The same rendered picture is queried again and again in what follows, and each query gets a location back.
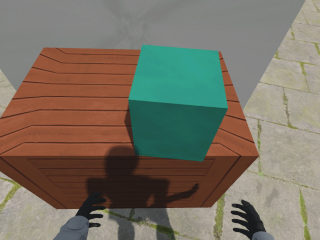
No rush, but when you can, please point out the carton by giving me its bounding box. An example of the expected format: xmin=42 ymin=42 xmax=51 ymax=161
xmin=128 ymin=44 xmax=228 ymax=162

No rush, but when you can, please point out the robot left forearm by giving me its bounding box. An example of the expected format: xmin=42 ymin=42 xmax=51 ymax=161
xmin=53 ymin=215 xmax=89 ymax=240

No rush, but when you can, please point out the robot left hand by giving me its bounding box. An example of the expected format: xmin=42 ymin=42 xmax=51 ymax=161
xmin=75 ymin=191 xmax=107 ymax=228

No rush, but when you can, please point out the pedestal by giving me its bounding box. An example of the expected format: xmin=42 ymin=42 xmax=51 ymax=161
xmin=0 ymin=47 xmax=259 ymax=209

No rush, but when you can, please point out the robot right hand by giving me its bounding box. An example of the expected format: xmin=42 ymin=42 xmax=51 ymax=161
xmin=231 ymin=199 xmax=266 ymax=240

